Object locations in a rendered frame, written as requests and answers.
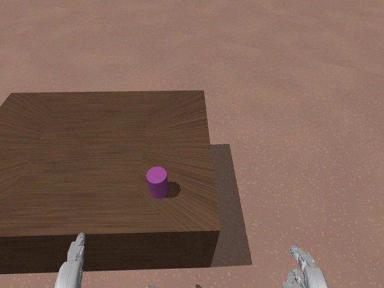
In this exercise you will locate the right robot hand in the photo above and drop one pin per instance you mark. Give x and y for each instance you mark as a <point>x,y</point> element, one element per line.
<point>312,277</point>

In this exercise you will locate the can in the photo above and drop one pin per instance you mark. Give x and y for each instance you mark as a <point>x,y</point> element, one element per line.
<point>157,181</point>

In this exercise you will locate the left robot hand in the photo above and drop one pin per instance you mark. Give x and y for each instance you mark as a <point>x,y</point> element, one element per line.
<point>71,272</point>

